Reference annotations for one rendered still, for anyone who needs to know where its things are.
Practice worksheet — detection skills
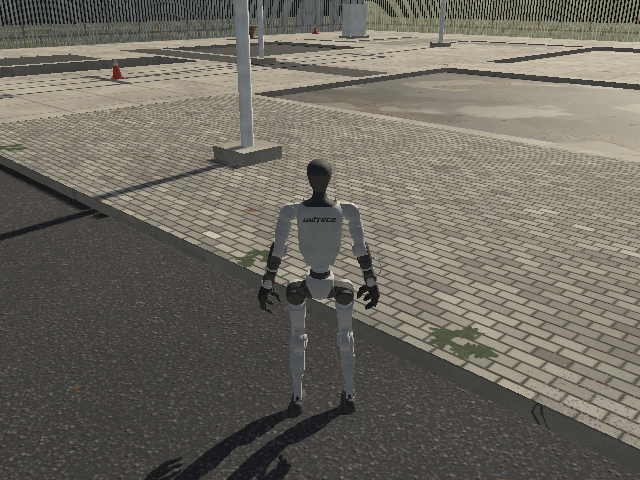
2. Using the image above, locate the robot left upper arm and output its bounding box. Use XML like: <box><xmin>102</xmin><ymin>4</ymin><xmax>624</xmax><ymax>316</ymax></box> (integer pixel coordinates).
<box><xmin>272</xmin><ymin>202</ymin><xmax>299</xmax><ymax>258</ymax></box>

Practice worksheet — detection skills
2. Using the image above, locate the humanoid robot torso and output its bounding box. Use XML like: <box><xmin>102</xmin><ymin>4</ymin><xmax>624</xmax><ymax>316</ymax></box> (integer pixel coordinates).
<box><xmin>296</xmin><ymin>197</ymin><xmax>343</xmax><ymax>300</ymax></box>

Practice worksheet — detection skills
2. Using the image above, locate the robot right hand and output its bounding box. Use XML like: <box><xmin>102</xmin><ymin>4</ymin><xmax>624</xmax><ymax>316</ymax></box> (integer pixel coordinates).
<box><xmin>357</xmin><ymin>283</ymin><xmax>380</xmax><ymax>310</ymax></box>

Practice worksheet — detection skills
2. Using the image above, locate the robot left hand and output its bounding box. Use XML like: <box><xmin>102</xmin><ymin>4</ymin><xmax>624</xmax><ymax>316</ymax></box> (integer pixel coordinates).
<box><xmin>258</xmin><ymin>285</ymin><xmax>281</xmax><ymax>313</ymax></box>

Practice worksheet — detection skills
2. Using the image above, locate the robot right upper arm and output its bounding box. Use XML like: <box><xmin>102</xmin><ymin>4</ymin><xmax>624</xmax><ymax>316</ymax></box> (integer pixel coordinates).
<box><xmin>340</xmin><ymin>202</ymin><xmax>368</xmax><ymax>257</ymax></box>

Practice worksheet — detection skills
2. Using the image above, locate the robot right forearm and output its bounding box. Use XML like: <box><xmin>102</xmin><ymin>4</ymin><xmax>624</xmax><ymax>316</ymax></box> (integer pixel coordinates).
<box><xmin>357</xmin><ymin>241</ymin><xmax>377</xmax><ymax>287</ymax></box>

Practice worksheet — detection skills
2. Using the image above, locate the robot left forearm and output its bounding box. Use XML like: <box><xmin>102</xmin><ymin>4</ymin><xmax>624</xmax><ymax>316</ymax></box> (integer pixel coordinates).
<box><xmin>261</xmin><ymin>242</ymin><xmax>282</xmax><ymax>289</ymax></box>

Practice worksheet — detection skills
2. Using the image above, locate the robot left foot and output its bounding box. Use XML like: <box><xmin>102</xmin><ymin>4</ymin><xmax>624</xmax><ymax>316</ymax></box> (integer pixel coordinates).
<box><xmin>291</xmin><ymin>389</ymin><xmax>306</xmax><ymax>415</ymax></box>

